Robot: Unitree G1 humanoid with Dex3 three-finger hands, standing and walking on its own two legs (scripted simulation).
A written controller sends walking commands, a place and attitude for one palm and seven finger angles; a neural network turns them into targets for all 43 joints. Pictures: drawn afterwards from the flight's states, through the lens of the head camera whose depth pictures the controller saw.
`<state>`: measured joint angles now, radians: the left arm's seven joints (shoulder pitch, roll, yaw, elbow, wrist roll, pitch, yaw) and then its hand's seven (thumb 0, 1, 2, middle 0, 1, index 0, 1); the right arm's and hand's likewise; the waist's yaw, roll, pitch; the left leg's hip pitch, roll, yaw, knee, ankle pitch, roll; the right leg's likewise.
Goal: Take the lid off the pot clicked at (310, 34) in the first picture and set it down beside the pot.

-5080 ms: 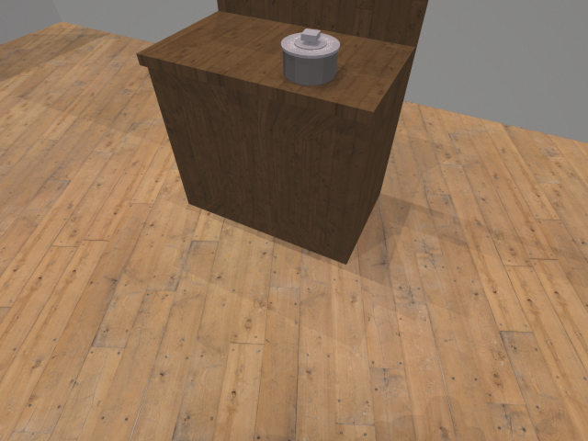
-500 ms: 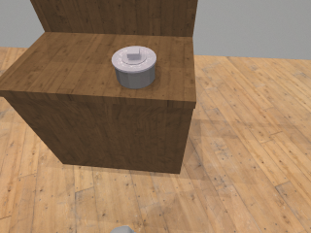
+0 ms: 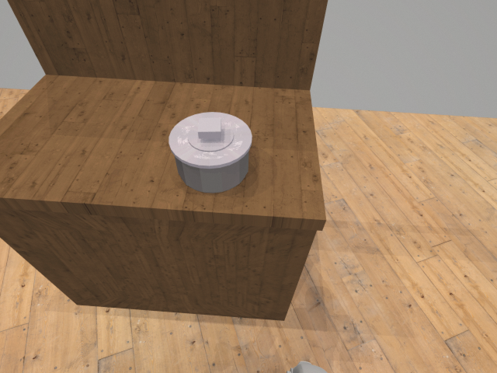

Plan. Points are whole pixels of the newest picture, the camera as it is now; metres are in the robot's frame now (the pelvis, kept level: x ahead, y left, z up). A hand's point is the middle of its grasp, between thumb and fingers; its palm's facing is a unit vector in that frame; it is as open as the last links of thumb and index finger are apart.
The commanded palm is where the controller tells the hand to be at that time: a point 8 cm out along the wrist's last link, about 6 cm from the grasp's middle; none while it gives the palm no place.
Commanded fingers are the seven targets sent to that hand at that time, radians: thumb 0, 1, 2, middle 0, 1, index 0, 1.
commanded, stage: come to a stop and stand still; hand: left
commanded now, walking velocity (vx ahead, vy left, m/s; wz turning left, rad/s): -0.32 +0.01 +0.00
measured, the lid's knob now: (210, 128) +0.55 +0.12 +0.09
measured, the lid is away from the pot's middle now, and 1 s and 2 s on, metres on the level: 0.00 0.00 0.00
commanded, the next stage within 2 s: look again from close up in 0.90 s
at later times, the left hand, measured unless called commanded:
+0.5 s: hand out of the picture +0.06 +0.21 -0.19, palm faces +0.10 -0.97 -0.23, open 7.4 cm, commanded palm none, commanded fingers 0.00 0.90 0.90 -0.20 -0.30 -0.20 -0.30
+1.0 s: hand out of the picture -0.02 +0.16 -0.18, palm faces +0.06 -0.98 -0.19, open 7.4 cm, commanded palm none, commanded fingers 0.00 0.90 0.90 -0.20 -0.30 -0.20 -0.30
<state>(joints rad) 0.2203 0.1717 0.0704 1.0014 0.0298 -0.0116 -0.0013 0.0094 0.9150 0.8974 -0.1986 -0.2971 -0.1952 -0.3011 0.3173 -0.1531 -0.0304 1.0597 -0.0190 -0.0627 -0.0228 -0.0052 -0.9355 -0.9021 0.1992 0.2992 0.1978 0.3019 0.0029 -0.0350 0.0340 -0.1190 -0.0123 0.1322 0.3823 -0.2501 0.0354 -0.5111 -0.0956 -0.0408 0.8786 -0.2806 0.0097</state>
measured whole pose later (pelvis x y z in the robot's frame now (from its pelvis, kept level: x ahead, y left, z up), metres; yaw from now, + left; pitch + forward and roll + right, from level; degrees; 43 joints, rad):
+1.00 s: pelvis +0.00 +0.00 -0.01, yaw +2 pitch +0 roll +0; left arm 0.34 0.11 -0.01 1.09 0.02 -0.02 0.03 0.01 0.91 0.90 -0.20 -0.30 -0.20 -0.30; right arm 0.30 -0.16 -0.01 1.06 -0.01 -0.01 -0.02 0.01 -0.92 -0.90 0.20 0.30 0.20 0.30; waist -0.01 0.04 0.01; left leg -0.24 0.01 0.02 0.55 -0.31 0.01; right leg -0.22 0.03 -0.01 0.54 -0.32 -0.03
